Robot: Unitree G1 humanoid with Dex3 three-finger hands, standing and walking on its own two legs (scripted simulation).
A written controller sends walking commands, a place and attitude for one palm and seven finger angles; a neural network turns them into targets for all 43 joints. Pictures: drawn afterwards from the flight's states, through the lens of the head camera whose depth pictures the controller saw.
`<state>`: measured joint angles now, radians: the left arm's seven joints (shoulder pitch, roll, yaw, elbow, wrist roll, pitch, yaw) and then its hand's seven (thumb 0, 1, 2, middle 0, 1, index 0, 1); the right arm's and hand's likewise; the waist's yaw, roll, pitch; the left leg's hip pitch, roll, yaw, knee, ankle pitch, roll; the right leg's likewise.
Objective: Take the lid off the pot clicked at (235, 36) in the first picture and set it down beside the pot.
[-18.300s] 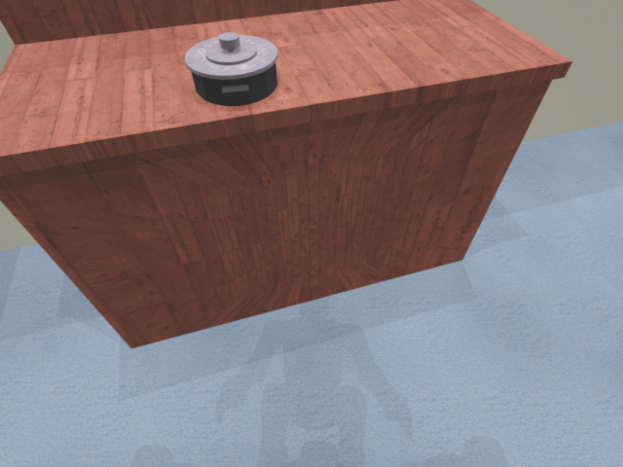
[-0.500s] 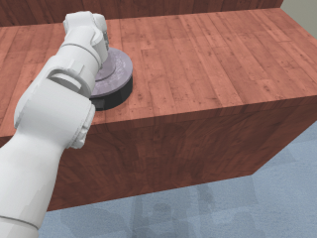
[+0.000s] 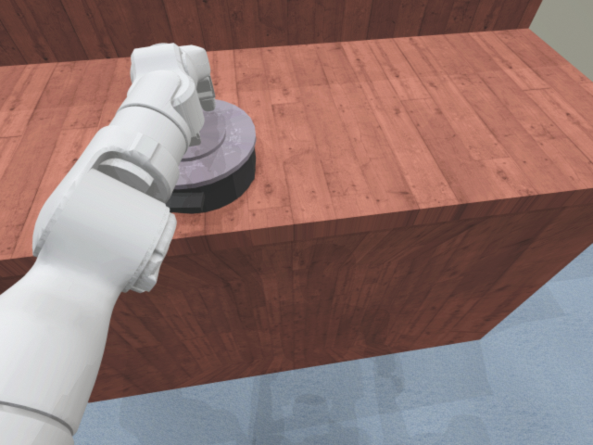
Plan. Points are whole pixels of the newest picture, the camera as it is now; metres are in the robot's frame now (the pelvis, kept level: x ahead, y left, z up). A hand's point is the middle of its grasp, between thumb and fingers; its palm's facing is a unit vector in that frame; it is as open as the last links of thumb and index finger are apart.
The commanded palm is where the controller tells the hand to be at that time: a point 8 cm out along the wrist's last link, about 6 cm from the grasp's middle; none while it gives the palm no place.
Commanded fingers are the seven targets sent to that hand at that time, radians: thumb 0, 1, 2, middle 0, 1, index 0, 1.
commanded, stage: close the fingers and squeeze the knob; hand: left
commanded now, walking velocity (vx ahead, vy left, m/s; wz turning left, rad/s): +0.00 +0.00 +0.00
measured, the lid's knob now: (184, 121) +0.52 +0.11 +0.16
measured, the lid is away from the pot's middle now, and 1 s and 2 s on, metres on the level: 0.00 0.00 0.00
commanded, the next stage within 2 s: lift the lid straight up in 1.58 s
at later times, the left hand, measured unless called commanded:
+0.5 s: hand (192, 119) +0.50 +0.10 +0.18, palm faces -0.40 -0.11 -0.91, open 8.8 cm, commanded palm +0.50 +0.10 +0.22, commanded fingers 0.00 0.21 0.84 -0.57 -1.08 -0.57 -1.08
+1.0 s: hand (192, 115) +0.50 +0.10 +0.19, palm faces -0.41 -0.12 -0.90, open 6.8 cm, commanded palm +0.51 +0.10 +0.22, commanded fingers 0.00 0.47 0.66 -0.71 -1.08 -0.78 -1.10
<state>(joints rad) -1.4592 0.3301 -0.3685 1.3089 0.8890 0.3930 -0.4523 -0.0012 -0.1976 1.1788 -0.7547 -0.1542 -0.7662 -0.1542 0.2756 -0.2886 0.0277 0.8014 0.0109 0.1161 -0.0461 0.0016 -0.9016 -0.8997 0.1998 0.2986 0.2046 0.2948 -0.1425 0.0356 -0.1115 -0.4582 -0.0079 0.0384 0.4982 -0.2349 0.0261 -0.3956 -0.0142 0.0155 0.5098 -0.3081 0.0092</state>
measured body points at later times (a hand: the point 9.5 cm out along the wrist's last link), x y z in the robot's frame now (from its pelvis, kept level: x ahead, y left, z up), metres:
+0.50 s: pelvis +0.00 +0.00 +0.00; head +0.04 -0.02 +0.45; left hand +0.51 +0.10 +0.24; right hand +0.03 -0.27 -0.14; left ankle +0.00 +0.11 -0.73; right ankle -0.04 -0.13 -0.73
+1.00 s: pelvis +0.01 +0.00 +0.00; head +0.05 -0.01 +0.45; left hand +0.52 +0.10 +0.24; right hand +0.03 -0.28 -0.13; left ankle +0.00 +0.11 -0.73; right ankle -0.04 -0.13 -0.73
